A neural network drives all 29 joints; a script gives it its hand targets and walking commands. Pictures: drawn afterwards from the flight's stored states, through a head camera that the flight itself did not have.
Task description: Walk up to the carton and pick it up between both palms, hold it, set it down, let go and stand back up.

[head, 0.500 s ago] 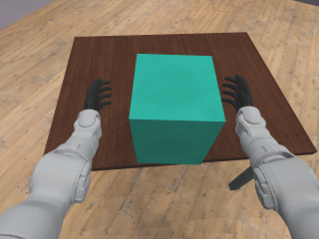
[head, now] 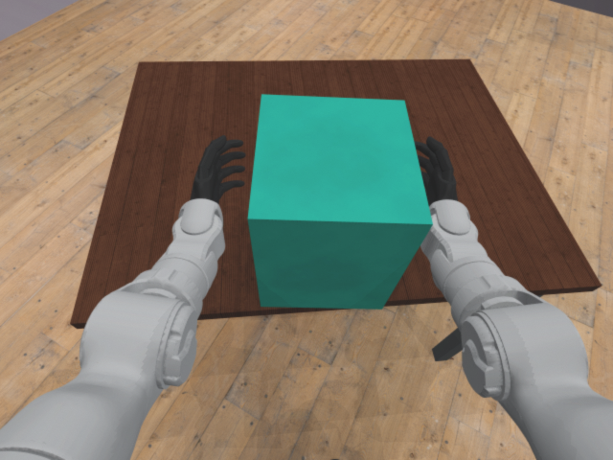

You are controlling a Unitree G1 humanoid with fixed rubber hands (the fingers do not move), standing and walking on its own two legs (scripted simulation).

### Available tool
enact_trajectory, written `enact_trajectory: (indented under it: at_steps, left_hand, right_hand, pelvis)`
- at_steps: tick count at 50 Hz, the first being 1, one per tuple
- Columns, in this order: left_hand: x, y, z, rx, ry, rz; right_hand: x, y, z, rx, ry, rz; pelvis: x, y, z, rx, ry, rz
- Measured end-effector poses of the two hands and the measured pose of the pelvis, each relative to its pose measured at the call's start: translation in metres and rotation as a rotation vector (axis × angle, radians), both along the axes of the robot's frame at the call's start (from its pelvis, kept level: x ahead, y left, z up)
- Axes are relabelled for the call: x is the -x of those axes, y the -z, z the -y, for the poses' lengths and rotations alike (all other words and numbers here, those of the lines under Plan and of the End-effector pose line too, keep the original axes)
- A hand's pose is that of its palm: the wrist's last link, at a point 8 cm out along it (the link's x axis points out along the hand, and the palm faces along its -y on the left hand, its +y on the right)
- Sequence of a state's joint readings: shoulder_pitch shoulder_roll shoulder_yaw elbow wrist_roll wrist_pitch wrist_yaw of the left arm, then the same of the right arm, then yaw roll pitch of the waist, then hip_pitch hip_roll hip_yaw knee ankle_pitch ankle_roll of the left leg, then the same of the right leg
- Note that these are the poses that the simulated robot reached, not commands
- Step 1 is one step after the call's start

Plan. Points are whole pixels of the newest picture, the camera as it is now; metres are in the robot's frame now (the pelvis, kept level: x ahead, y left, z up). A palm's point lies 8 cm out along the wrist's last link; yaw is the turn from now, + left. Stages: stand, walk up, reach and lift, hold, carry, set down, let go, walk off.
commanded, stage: reach and lift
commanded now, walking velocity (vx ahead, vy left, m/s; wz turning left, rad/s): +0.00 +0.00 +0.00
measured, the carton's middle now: (327, 211) +0.46 +0.00 +0.01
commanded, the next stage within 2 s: none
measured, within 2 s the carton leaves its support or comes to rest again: leaves its support in 1.80 s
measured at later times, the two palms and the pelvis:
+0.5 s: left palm (215, 189) +0.45 +0.15 +0.07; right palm (429, 206) +0.44 -0.14 +0.07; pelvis +0.03 +0.01 +0.03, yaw -1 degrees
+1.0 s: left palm (211, 196) +0.44 +0.16 +0.07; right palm (428, 209) +0.43 -0.14 +0.07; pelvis +0.04 +0.01 +0.03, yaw +0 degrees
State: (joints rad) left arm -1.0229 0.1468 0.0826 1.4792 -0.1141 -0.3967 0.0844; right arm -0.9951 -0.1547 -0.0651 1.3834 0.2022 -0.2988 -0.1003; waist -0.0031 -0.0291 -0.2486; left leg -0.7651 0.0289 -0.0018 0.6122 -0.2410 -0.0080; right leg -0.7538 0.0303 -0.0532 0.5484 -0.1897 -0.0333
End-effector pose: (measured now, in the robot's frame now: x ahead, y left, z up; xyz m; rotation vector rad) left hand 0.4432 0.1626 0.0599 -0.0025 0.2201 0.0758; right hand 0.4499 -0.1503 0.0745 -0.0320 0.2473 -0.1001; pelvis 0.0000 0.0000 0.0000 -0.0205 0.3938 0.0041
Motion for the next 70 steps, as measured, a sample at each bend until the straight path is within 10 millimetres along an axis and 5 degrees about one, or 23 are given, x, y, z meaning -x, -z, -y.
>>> enact_trajectory:
  at_steps: [6,31,70]
  left_hand:
    - [-0.006,-0.007,0.015,0.010,0.000,-0.009]
    - [-0.004,-0.006,0.009,-0.045,-0.015,0.003]
    - [0.016,-0.007,0.006,-0.048,-0.016,-0.033]
  right_hand:
    - [0.001,-0.001,-0.002,-0.016,0.019,-0.018]
    - [0.012,0.003,-0.013,0.063,0.033,0.072]
    - [0.030,0.003,-0.016,0.039,0.036,0.057]
  pelvis:
    - [-0.004,-0.005,-0.005,-0.001,0.013,0.017]
    - [-0.041,-0.028,-0.007,-0.004,0.011,0.228]
    - [-0.034,-0.029,-0.010,-0.003,-0.008,0.255]
